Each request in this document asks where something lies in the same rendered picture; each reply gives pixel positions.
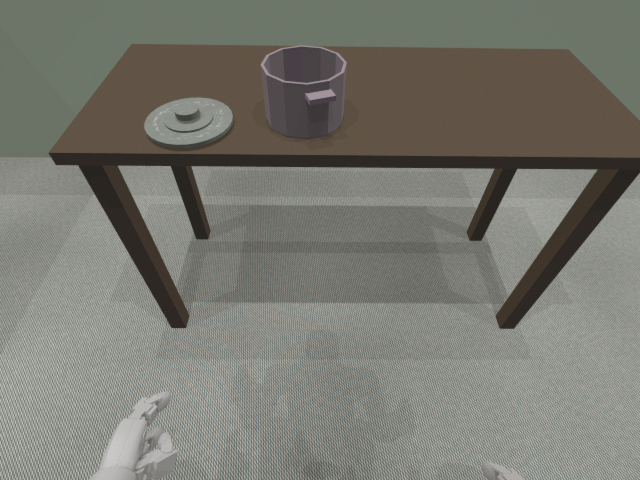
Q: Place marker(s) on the table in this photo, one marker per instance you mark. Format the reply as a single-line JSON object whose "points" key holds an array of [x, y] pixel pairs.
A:
{"points": [[404, 107]]}

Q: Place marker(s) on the knob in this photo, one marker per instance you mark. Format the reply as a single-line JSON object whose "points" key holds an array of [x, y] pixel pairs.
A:
{"points": [[186, 111]]}

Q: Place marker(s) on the robot left hand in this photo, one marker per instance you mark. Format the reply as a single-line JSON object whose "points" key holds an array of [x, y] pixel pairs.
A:
{"points": [[131, 445]]}

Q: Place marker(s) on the pot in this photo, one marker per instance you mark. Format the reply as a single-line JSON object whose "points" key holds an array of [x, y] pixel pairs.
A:
{"points": [[304, 91]]}

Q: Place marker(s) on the lid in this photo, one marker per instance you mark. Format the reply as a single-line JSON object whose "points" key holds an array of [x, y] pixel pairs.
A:
{"points": [[214, 121]]}

